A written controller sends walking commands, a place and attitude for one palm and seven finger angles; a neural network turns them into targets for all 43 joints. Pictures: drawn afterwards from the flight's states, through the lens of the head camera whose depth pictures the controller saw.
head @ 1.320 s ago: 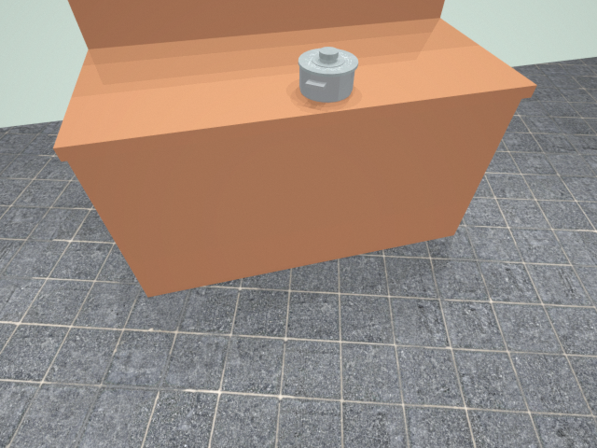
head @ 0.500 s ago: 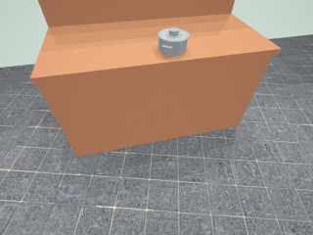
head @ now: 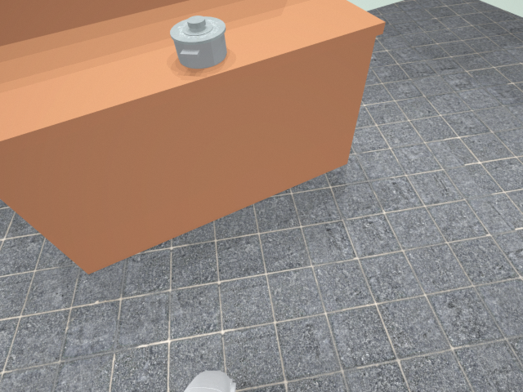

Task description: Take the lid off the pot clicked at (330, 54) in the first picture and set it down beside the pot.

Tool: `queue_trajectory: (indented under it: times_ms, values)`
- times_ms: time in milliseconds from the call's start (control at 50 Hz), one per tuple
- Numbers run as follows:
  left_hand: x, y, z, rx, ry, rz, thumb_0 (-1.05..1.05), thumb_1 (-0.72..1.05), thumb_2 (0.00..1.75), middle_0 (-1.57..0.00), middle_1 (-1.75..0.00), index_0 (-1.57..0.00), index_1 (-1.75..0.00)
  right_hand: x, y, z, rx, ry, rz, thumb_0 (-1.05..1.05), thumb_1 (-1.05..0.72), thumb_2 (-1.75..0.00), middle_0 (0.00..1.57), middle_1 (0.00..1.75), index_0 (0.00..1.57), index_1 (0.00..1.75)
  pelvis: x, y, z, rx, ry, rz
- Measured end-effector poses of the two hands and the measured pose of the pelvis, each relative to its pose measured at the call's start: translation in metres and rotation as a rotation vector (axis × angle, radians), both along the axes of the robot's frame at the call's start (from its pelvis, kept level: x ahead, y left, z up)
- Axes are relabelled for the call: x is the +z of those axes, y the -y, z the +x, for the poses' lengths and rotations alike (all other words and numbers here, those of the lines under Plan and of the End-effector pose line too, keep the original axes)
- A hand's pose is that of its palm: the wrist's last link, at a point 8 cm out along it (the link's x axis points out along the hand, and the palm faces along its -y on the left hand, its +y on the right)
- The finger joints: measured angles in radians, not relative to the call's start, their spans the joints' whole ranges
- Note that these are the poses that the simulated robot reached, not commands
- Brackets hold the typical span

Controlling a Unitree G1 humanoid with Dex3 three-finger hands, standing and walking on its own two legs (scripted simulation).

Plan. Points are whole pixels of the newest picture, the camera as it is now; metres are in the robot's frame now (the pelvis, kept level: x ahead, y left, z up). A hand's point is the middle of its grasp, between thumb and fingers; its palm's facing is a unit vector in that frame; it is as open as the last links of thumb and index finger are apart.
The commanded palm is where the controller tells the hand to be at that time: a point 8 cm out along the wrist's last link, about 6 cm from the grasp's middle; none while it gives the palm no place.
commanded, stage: walk to a spot facing it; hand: left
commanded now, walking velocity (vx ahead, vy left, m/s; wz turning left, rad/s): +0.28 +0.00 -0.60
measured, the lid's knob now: (196, 22) +1.04 +0.29 +0.07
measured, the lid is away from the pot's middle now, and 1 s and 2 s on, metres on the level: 0.00 0.00 0.00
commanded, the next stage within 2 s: turn to face it in 1.30 s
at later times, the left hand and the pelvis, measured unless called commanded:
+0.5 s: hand out of the picture +0.11 +0.24 -0.16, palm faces -0.13 -0.96 -0.24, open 7.4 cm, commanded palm none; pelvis +0.10 +0.03 +0.00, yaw -17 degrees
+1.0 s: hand (294, 219) +0.52 -0.02 -0.18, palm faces -0.63 -0.75 -0.19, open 7.4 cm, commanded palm none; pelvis +0.28 -0.07 -0.03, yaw -36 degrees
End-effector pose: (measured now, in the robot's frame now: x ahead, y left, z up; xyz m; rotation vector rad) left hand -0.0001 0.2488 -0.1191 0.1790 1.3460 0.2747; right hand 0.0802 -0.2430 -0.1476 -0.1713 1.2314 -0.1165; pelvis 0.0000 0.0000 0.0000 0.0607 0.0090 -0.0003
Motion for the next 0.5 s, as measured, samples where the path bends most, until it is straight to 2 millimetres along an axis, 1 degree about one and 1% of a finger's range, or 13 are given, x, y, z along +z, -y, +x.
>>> queue_trajectory:
  times_ms: [80,180,260,340,420,460,500]
  values:
    - [0.005,0.007,0.011,-0.036,0.013,-0.012,0.00,0.91,0.90,-0.21,-0.30,-0.20,-0.30,0.011,0.011,0.010,-0.025,0.053,-0.010,0.00,-0.91,-0.90,0.20,0.30,0.20,0.30,0.005,0.004,0.004,-0.045,-0.018,-0.002]
    - [0.009,0.009,0.027,-0.079,0.029,-0.022,0.00,0.91,0.90,-0.21,-0.30,-0.20,-0.30,0.021,0.017,0.024,-0.055,0.108,-0.020,0.00,-0.91,-0.90,0.20,0.30,0.20,0.30,0.009,0.003,0.015,-0.100,-0.034,-0.007]
    - [0.011,0.004,0.039,-0.115,0.018,-0.027,0.00,0.91,0.90,-0.21,-0.30,-0.20,-0.30,0.028,0.015,0.039,-0.083,0.154,-0.021,0.00,-0.91,-0.90,0.20,0.30,0.20,0.30,0.011,-0.002,0.028,-0.150,-0.043,-0.010]
    - [0.010,-0.006,0.054,-0.147,-0.006,-0.031,0.00,0.91,0.90,-0.21,-0.30,-0.20,-0.30,0.035,0.007,0.057,-0.113,0.195,-0.019,0.00,-0.91,-0.90,0.20,0.30,0.20,0.30,0.012,-0.010,0.045,-0.198,-0.047,-0.016]
    - [0.005,-0.021,0.078,-0.178,-0.029,-0.035,0.00,0.91,0.90,-0.21,-0.30,-0.20,-0.30,0.041,-0.006,0.078,-0.141,0.224,-0.025,0.00,-0.91,-0.90,0.20,0.30,0.20,0.30,0.010,-0.021,0.069,-0.244,-0.050,-0.027]
    - [0.000,-0.030,0.095,-0.196,-0.038,-0.039,0.00,0.91,0.90,-0.21,-0.30,-0.20,-0.30,0.043,-0.012,0.088,-0.157,0.238,-0.034,0.00,-0.91,-0.90,0.20,0.30,0.20,0.30,0.008,-0.027,0.083,-0.265,-0.052,-0.034]
    - [-0.010,-0.039,0.117,-0.224,-0.041,-0.044,0.01,0.91,0.90,-0.21,-0.30,-0.20,-0.30,0.042,-0.017,0.097,-0.178,0.263,-0.055,0.00,-0.91,-0.90,0.20,0.30,0.20,0.30,0.001,-0.034,0.098,-0.290,-0.054,-0.047]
